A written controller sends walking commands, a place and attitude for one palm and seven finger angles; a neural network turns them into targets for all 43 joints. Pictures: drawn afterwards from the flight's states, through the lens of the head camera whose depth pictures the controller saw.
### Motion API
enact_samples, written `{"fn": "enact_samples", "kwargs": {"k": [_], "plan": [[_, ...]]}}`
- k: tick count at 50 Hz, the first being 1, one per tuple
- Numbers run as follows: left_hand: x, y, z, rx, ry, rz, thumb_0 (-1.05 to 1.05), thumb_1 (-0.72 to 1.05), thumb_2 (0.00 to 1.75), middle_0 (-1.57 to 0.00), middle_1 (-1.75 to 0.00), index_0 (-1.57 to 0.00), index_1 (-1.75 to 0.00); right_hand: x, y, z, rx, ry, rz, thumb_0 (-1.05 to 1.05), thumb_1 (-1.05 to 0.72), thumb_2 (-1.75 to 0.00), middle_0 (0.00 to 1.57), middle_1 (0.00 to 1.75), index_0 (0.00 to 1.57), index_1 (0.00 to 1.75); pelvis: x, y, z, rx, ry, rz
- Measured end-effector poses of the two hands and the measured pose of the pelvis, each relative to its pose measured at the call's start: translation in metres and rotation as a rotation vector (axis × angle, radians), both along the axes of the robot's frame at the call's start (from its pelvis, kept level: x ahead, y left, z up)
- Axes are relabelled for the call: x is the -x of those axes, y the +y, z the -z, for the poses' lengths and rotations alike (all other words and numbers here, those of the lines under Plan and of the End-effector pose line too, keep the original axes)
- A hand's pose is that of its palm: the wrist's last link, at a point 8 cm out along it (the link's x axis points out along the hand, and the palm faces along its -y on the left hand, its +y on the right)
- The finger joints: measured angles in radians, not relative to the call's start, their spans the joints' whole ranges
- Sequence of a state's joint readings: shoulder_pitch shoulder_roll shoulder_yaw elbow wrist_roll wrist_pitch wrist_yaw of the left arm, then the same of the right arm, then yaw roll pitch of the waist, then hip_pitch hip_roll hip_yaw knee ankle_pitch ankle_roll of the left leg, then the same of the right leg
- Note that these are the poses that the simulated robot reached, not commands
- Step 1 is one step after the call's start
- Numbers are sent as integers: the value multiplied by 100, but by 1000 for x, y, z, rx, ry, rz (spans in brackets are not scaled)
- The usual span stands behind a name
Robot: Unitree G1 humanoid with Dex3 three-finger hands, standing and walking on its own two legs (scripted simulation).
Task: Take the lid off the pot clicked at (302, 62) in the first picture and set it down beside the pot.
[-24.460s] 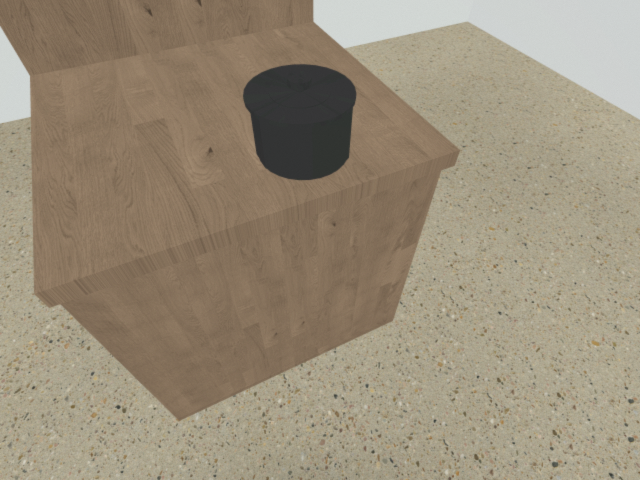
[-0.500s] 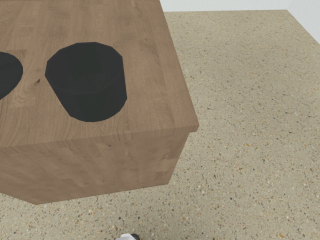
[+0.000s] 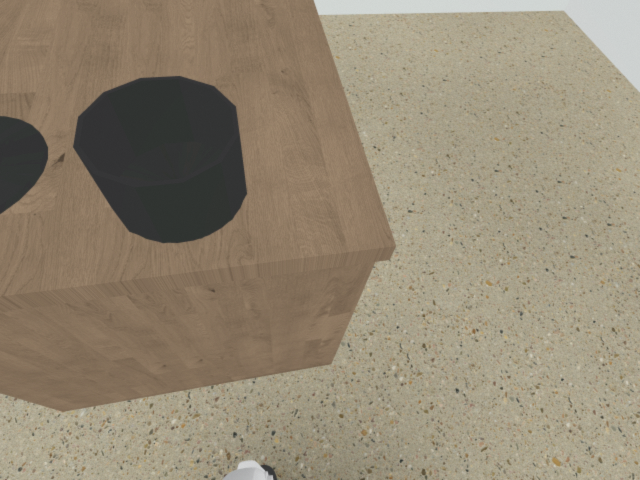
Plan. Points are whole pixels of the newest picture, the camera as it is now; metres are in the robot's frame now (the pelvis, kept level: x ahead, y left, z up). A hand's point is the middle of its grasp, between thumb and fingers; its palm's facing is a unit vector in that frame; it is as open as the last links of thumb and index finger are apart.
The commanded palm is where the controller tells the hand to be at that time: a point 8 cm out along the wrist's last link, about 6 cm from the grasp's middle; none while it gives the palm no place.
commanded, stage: lower the lid onto the table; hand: left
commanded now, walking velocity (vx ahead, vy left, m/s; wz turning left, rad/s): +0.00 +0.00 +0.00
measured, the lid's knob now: out of the picture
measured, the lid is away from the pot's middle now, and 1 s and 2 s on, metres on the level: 0.23 0.23 0.25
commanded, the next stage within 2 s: open the fingers wide in 0.76 s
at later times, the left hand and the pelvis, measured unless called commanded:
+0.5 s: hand out of the picture +0.44 +0.38 +0.12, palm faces -0.46 -0.28 -0.85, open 6.7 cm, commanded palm +0.50 +0.39 +0.19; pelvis -0.01 +0.00 -0.01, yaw +0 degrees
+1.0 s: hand out of the picture +0.45 +0.38 +0.09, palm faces -0.43 -0.19 -0.88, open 6.6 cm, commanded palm +0.46 +0.39 +0.16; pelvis -0.01 +0.02 -0.01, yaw -1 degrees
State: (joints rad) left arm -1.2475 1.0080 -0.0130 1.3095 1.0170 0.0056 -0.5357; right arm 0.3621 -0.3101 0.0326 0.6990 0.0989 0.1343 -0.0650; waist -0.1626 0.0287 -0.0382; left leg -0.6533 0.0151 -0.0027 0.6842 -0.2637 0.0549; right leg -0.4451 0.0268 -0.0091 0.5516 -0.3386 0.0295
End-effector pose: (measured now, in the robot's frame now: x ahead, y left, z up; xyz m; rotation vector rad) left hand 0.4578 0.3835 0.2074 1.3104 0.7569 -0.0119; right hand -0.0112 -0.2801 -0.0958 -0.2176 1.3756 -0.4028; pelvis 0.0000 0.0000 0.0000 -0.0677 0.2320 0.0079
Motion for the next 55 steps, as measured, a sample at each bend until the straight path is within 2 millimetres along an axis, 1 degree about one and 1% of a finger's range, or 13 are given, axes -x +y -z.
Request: {"fn": "enact_samples", "kwargs": {"k": [8, 23, 37, 43, 46, 49, 52, 55], "plan": [[7, 5, 10, -8, 20, -5, 6, 35, 59, -65, -99, -75, -103, 4, 1, 2, 2, 20, -5, 0, -91, -90, 21, 30, 20, 30, 3, 1, 2, 5, 4, -7], [10, 4, 30, -1, 34, 31, 6, 35, 59, -65, -99, -75, -103, 12, 3, 2, 31, 18, -9, 0, -91, -90, 21, 30, 20, 30, 11, 4, 6, 15, 12, -9], [4, 10, 53, 5, 63, 49, 6, 35, 59, -65, -99, -75, -103, 28, 12, 3, 49, 55, 13, 0, -91, -90, 21, 30, 20, 30, 13, 10, 11, 26, 38, 0], [-2, 10, 57, 6, 54, 60, 6, 35, 58, -66, -100, -75, -103, 34, 17, 4, 50, 76, 19, 0, -91, -90, 21, 30, 20, 30, 12, 13, 13, 29, 53, 3], [-2, 7, 59, -26, 15, 109, 5, 35, 59, -66, -100, -75, -103, 32, 20, 5, 32, 70, 28, 0, -91, -90, 21, 30, 20, 30, 11, 15, 13, 27, 60, 10], [3, 2, 62, -35, -26, 174, 6, 36, 58, -64, -99, -75, -103, 26, 23, 8, 13, 71, 26, 0, -91, -90, 21, 30, 20, 30, 10, 16, 14, 26, 56, 14], [9, 2, 65, -14, -46, 197, 7, 38, 57, -62, -100, -74, -104, 16, 24, 11, 6, 55, 21, 0, -91, -90, 21, 30, 20, 30, 12, 16, 14, 27, 50, 12], [16, 5, 64, -29, -57, 207, 6, 39, 55, -61, -101, -73, -104, 4, 24, 12, 6, 24, 7, 0, -91, -90, 21, 30, 20, 30, 15, 16, 15, 31, 46, 6]]}}
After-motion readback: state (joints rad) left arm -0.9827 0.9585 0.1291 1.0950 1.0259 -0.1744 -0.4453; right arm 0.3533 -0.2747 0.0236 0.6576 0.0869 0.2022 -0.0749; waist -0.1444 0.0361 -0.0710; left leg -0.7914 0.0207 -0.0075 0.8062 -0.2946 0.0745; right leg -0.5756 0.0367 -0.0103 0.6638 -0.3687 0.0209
